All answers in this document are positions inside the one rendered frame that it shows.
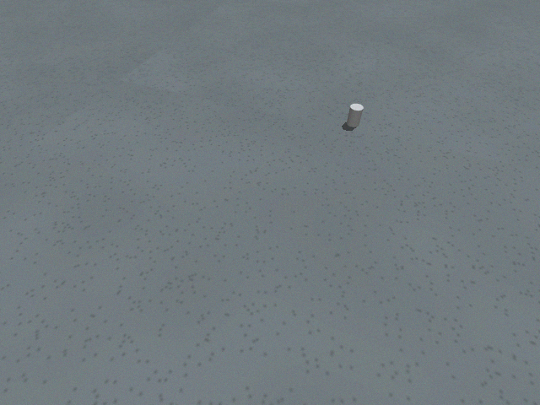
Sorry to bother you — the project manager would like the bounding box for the can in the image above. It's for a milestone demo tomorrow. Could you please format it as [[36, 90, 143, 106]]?
[[347, 104, 364, 127]]

